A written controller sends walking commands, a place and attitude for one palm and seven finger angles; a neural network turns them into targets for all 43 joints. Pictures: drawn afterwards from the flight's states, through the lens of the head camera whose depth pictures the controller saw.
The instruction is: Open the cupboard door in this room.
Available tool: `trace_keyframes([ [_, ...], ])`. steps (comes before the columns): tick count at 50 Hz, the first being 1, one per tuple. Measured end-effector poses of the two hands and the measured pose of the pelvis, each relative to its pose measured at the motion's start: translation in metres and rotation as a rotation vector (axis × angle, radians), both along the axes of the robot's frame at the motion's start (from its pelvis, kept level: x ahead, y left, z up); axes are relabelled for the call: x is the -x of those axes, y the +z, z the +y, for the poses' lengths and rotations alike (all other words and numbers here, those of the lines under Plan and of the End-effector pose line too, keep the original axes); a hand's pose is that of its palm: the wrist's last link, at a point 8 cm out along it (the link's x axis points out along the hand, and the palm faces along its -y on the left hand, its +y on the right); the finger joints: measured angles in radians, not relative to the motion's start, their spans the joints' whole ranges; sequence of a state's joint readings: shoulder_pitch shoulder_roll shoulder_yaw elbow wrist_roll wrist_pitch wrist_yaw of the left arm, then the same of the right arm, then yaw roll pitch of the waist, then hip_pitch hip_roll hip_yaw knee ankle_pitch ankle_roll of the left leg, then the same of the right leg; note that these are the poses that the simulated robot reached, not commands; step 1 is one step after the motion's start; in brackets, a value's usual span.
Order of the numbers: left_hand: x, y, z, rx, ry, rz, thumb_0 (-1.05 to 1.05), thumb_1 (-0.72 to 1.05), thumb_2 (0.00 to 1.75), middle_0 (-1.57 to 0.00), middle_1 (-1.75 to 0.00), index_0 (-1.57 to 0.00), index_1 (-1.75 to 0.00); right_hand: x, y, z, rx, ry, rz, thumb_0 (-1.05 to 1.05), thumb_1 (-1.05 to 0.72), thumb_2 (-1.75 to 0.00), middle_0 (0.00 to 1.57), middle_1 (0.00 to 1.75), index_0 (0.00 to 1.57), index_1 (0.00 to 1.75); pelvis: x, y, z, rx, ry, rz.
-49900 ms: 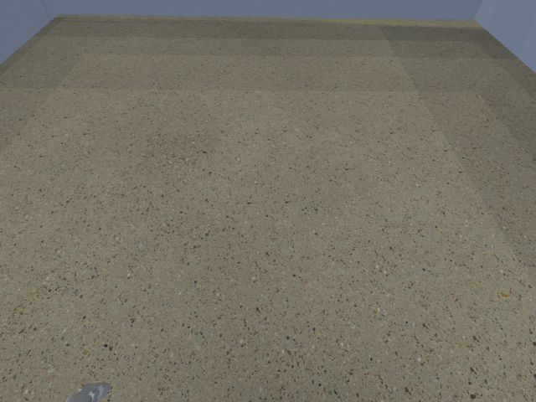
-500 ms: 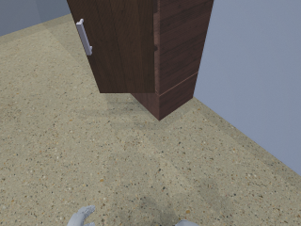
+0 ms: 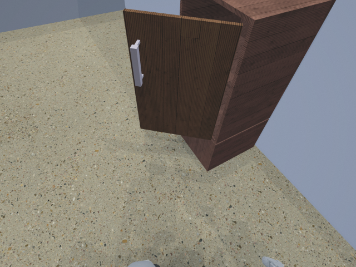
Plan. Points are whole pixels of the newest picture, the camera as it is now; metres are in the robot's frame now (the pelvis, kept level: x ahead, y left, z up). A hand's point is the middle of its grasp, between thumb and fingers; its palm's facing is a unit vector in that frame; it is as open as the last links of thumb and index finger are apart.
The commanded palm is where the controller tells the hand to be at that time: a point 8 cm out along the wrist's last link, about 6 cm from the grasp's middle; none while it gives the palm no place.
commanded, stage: take the last steps up to it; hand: left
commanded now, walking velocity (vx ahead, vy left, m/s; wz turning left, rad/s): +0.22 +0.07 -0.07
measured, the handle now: (138, 63) +0.75 +0.25 +0.00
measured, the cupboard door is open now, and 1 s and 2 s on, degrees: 50 50 50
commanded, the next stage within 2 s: come to a stop and stand still in 0.22 s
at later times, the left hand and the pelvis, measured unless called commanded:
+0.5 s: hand (118, 216) +0.25 +0.20 -0.16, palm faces -0.06 -0.98 -0.21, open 7.3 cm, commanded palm none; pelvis +0.14 +0.03 +0.00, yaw -3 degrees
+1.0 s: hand (110, 247) +0.17 +0.20 -0.17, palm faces -0.02 -0.97 -0.25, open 7.3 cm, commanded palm none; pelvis +0.14 +0.01 +0.00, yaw -2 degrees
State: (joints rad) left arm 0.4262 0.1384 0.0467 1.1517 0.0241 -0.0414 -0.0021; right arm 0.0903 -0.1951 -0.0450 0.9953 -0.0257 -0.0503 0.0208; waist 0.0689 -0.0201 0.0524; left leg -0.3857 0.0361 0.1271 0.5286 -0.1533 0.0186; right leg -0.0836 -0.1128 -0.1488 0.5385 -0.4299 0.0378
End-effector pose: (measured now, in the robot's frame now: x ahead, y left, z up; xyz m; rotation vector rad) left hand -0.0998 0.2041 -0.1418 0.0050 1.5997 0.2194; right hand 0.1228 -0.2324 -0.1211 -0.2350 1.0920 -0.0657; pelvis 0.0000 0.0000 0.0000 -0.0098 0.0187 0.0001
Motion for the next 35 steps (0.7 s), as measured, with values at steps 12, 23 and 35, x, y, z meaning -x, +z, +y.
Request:
trace_keyframes([
  [12,-0.195,0.008,0.057,-0.043,-0.138,-0.25,0.01,0.93,0.9,-0.2,-0.3,-0.2,-0.3,0.009,0.008,0.032,0.031,-0.148,0.111,-0.02,-0.95,-0.9,0.2,0.3,0.2,0.3,-0.07,0.016,0.037,-0.013,-0.045,-0.012],
  [23,-0.336,0.017,0.051,-0.089,-0.257,-0.423,0.01,0.93,0.9,-0.2,-0.3,-0.2,-0.3,0.066,-0.014,0.049,-0.037,-0.256,0.417,0.0,-0.92,-0.9,0.2,0.3,0.2,0.3,-0.13,0.007,0.028,-0.032,-0.049,-0.023],
  [35,-0.33,-0.003,0.034,-0.028,-0.201,-0.338,0.0,0.92,0.9,-0.2,-0.3,-0.2,-0.3,0.021,-0.012,0.056,-0.028,-0.279,0.383,0.0,-0.91,-0.9,0.2,0.3,0.2,0.3,-0.144,0.006,0.03,-0.006,-0.036,-0.006],
])
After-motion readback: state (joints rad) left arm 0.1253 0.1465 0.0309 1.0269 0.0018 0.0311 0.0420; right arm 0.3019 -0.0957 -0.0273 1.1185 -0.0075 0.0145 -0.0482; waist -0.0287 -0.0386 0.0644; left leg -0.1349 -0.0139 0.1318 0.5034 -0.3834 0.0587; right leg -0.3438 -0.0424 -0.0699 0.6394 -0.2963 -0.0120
